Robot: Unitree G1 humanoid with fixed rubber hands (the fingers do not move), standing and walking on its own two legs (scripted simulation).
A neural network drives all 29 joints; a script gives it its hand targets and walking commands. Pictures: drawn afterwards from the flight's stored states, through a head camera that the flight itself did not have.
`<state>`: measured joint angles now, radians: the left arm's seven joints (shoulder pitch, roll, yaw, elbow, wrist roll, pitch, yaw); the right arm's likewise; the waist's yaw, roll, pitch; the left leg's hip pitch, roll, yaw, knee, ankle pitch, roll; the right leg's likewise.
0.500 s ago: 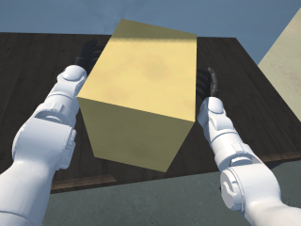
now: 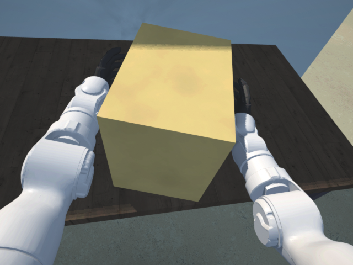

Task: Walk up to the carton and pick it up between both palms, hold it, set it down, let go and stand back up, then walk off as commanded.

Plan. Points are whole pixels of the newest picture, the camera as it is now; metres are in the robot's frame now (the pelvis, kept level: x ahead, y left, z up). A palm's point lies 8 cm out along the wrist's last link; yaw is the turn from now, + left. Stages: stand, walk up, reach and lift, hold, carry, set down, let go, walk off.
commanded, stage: reach and lift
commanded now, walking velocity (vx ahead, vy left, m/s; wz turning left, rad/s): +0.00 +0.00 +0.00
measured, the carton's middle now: (171, 114) +0.45 -0.04 +0.06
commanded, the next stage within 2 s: none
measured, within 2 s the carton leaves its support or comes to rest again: leaves its support in 0.96 s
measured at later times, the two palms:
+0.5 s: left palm (103, 80) +0.49 +0.12 +0.14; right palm (240, 112) +0.40 -0.19 +0.12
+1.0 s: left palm (109, 77) +0.49 +0.10 +0.15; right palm (245, 116) +0.39 -0.20 +0.12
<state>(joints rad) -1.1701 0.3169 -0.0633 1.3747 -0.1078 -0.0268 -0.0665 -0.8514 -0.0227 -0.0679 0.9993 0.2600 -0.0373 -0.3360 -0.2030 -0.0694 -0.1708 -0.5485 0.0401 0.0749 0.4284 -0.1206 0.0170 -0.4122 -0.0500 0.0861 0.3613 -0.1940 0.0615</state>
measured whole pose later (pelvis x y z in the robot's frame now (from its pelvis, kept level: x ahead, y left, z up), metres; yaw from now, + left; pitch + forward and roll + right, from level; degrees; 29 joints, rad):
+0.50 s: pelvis +0.00 +0.00 +0.00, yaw +0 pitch +13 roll -1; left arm -1.17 0.29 0.15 1.35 0.10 -0.02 -0.10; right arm -0.86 0.03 -0.25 1.00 0.05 -0.07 -0.28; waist -0.20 -0.09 -0.15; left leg -0.53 0.04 0.07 0.43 -0.12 0.02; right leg -0.39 -0.05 0.09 0.36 -0.19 0.06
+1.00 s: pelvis +0.01 -0.01 +0.00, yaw +0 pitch +6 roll -1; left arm -1.13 0.22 0.34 1.30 0.29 0.00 -0.13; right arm -0.77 0.10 -0.42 0.94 -0.14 -0.12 -0.23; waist -0.18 -0.09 -0.07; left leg -0.37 0.04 0.07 0.42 -0.15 0.01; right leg -0.23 -0.05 0.09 0.35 -0.22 0.06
